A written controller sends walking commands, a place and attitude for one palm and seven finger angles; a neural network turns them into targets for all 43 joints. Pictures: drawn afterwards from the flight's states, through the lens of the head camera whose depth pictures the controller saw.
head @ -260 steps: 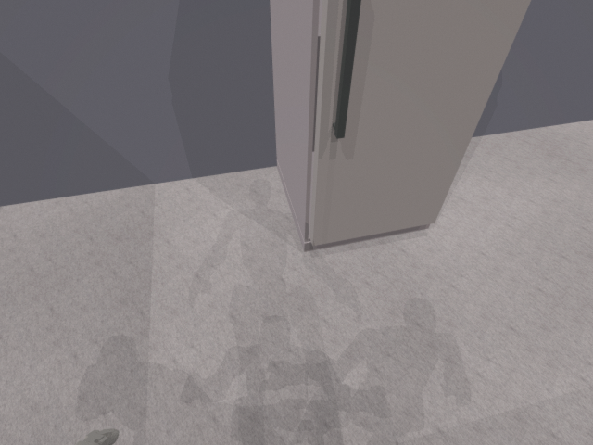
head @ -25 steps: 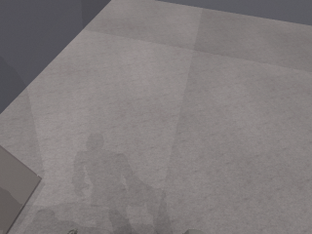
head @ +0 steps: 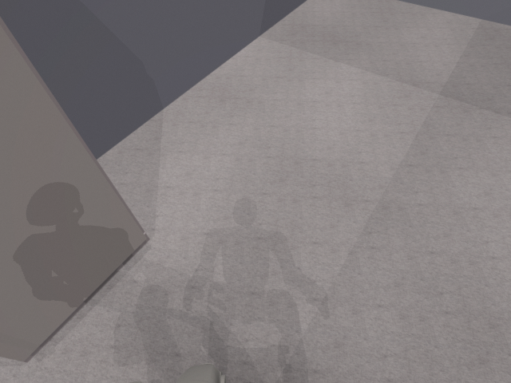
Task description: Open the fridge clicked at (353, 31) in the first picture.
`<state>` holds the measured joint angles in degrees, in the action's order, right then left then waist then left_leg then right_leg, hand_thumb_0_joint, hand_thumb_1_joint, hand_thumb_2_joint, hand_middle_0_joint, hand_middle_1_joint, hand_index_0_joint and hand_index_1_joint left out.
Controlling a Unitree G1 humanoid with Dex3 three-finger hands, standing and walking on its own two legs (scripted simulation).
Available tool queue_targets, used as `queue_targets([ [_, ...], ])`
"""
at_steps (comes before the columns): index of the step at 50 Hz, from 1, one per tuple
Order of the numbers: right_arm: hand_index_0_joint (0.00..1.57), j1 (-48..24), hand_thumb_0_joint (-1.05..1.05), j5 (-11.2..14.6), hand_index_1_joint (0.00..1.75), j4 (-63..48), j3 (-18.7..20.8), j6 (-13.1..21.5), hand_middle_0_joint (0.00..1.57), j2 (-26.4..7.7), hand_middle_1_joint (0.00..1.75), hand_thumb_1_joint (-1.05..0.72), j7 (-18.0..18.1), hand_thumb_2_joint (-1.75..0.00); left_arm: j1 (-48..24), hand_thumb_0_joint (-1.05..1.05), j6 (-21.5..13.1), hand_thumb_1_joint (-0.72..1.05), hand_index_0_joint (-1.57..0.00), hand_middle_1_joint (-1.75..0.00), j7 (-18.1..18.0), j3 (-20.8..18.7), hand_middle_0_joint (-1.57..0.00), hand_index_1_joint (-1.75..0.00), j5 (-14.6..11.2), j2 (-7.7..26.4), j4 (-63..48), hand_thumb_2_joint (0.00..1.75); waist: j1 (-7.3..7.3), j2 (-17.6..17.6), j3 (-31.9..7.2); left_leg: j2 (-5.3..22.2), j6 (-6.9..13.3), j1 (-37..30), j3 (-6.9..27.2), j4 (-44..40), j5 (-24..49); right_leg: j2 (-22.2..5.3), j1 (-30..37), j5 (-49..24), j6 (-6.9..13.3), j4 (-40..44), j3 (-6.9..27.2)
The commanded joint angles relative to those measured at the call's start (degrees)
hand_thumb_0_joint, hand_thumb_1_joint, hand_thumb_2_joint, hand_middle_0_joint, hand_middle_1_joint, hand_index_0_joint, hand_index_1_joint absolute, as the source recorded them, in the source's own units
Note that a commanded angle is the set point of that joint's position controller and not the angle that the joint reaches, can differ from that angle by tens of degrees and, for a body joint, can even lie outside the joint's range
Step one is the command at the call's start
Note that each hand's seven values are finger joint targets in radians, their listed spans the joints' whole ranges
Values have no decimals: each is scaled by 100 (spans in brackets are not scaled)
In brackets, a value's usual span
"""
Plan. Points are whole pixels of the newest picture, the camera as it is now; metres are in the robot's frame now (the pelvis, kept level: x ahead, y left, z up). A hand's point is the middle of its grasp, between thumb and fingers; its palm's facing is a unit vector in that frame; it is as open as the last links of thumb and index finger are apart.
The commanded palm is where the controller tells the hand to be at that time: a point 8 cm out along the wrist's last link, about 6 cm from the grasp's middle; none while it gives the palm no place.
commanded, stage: turn to face it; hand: left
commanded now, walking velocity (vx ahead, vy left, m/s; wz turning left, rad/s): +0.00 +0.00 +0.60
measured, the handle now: out of the picture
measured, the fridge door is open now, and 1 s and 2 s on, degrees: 0 0 0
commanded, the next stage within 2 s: take the last steps up to it in 1.54 s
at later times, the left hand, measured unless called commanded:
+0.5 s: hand out of the picture +0.08 +0.24 -0.15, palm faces +0.29 -0.91 -0.30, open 7.4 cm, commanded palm none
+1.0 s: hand out of the picture -0.09 +0.25 -0.19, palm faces +0.59 -0.77 -0.25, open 7.4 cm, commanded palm none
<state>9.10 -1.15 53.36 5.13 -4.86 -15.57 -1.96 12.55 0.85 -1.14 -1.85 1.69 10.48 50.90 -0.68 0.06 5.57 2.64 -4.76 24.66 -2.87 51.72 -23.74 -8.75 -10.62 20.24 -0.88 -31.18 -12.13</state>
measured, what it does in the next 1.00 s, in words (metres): steps on the spot, turning left: left foot, then right foot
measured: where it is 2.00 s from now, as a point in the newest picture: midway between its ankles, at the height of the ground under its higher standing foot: outside the picture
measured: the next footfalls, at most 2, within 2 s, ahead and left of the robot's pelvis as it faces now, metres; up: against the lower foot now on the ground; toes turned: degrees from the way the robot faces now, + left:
left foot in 0.10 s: +0.03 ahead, +0.14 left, +0.00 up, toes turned +10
right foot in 0.48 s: +0.12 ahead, -0.10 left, +0.00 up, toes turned +13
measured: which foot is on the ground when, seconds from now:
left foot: up 0.00-0.08, down 0.10-0.48, up 0.50-0.86, down 0.88-1.00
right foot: down 0.00-0.10, up 0.12-0.46, down 0.48-0.88, up 0.90-1.00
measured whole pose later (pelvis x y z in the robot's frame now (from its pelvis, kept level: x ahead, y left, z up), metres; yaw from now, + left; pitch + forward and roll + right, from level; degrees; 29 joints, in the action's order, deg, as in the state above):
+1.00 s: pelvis -0.01 +0.04 -0.01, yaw +35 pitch -1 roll -1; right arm 9.4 -1.1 51.5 3.1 -1.2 -12.7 -1.0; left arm 13.0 4.9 -1.3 -4.7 1.0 16.1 53.7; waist 0.2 -3.0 5.2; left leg 0.0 3.6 17.4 -4.3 36.0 -18.4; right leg -8.6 -25.3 28.4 -5.2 -61.4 -5.2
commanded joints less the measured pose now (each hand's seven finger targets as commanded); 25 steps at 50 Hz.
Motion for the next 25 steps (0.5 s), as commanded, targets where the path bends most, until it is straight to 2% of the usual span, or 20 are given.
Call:
queue_targets([
  [1,20,-460,0,40,30,-687,-51,260,20,-241,30,-90,25,-90,409,0,-54,90,-20,-30,-55,-434,-20,-30,8,1489,-200,90,332,-1486,-829,-217,167,-172,-506,-1361,49,-1156,1028,-4208,559,185,598],
  [2,20,-287,0,27,30,-648,-33,292,20,-309,30,-90,42,-90,379,0,-52,90,-20,-30,-45,-453,-20,-30,-15,1509,-205,90,208,-1355,-955,-284,213,-544,-588,-1912,439,-1099,1003,-4314,425,-153,415],
  [3,20,48,0,4,30,-575,11,329,20,-487,30,-90,54,-90,328,0,-49,90,-20,-30,-23,-458,-20,-30,-68,1518,-211,90,-1,-1150,-1174,-265,304,-1294,-553,-2617,1167,-1023,684,-4190,213,-777,216],
  [4,20,494,0,-35,30,-497,152,394,20,-1007,30,-90,76,-90,315,0,-48,90,-20,-30,11,-448,-20,-30,-110,1346,-333,90,-272,-120,-1557,565,697,-2745,403,-2881,2773,-722,-601,-2929,-117,-1983,48],
  [5,20,873,0,5,30,-441,309,398,20,-1629,30,-90,99,-90,103,0,-60,90,-20,-30,62,-301,-20,-30,-126,930,-587,90,-477,1683,-1689,2126,1506,-3652,2242,-2687,5553,19,-2345,1521,-475,-3237,182],
  [6,20,1120,0,71,30,-255,280,381,20,-1576,30,-90,141,-90,-252,0,44,90,-20,-30,-7,-282,-20,-30,-72,978,-686,90,-559,1223,-1628,2274,1801,-3287,2089,-2660,5833,2,-2501,1775,-453,-3623,812],
  [7,20,910,0,50,30,-297,253,399,20,-1443,30,-90,223,-90,-402,0,53,90,-20,-30,-36,-313,-20,-30,-104,910,-640,90,-499,1392,-1393,2002,1786,-2925,1968,-2664,5474,-15,-2572,1508,-477,-3747,993],
  [8,20,560,0,15,30,-374,194,400,20,-1219,30,-90,257,-90,-516,0,53,90,-20,-30,-11,-332,-20,-30,-108,961,-577,90,-418,1298,-995,1697,1663,-2370,1710,-2755,5032,-16,-2483,1209,-488,-3733,1080],
  [9,20,151,0,-6,30,-477,124,402,20,-1058,30,-90,258,-90,-411,0,70,90,-20,-30,18,-352,-20,-30,-109,965,-500,90,-203,1149,-744,1407,1502,-1943,1448,-2822,4638,14,-2270,892,-485,-3611,1095],
  [10,20,-90,0,-10,30,-544,91,420,20,-994,30,-90,251,-90,-211,0,71,90,-20,-30,57,-352,-20,-30,-95,961,-418,90,-61,959,-768,1224,1383,-1805,1266,-2841,4340,76,-2086,679,-487,-3446,1049],
  [11,20,-176,0,-10,30,-599,93,430,20,-989,30,-90,241,-90,-111,0,87,90,-20,-30,71,-348,-20,-30,-92,925,-370,90,-21,948,-773,1125,1356,-1698,1204,-2905,4142,137,-1957,561,-501,-3262,1023],
  [13,20,-141,0,-6,30,-583,106,430,20,-1009,30,-90,225,-90,-117,0,102,90,-20,-30,74,-330,-20,-30,-94,899,-385,90,-42,874,-815,1041,1364,-1709,1280,-2947,3922,259,-1850,459,-518,-2846,1002],
  [16,20,-16,0,-18,30,-563,141,406,20,-1053,30,-90,216,-90,-273,0,82,90,-20,-30,57,-305,-20,-30,-98,861,-511,90,-101,777,-872,1066,1453,-1791,1612,-2889,3855,395,-1742,501,-520,-2261,1032],
  [19,20,-127,0,-27,30,-609,176,370,20,-1054,30,-90,204,-90,-220,0,34,90,-20,-30,41,-286,-20,-30,-123,832,-581,90,-51,958,-866,933,1376,-1490,1816,-2706,3934,597,-1171,368,-464,-1397,949],
  [20,20,-182,0,-25,30,-614,183,359,20,-1056,30,-90,200,-90,-141,0,11,90,-20,-30,31,-288,-20,-30,-132,862,-589,90,-2,1052,-846,919,1356,-1355,1944,-2623,3976,653,-919,280,-444,-1074,947],
  [21,20,-267,0,-19,30,-652,192,347,20,-1046,30,-90,200,-90,41,0,-12,90,-20,-30,26,-296,-20,-30,-138,869,-557,90,106,964,-881,833,1287,-1192,1973,-2486,3831,709,-587,-43,-427,-645,917],
  [22,20,-355,0,3,30,-688,199,340,20,-996,30,-90,193,-90,290,0,-57,90,-20,-30,17,-314,-20,-30,-133,910,-525,90,247,873,-937,678,1125,-959,1899,-2221,3487,684,-115,-575,-409,76,881],
  [23,20,-286,0,46,30,-719,182,352,20,-809,30,-90,171,-90,485,0,-132,90,-20,-30,-3,-356,-20,-30,-99,1135,-495,90,334,345,-1023,324,811,-483,1682,-1679,2639,297,579,-1197,-330,870,1188],
  [24,20,-77,0,85,30,-819,109,367,20,-351,30,-90,132,-90,602,0,-195,90,-20,-30,-65,-470,-20,-30,11,1710,-502,90,346,-1448,-1148,-546,325,665,738,-346,355,-1302,1323,-2122,230,1296,2798],
  [25,20,-28,0,45,30,-909,143,331,20,-457,30,-90,140,-90,573,0,-152,90,-20,-30,-70,-465,-20,-30,-16,1938,-571,90,336,-1512,-1186,-582,223,775,631,824,-1250,-2196,917,-2848,867,1259,3167],
])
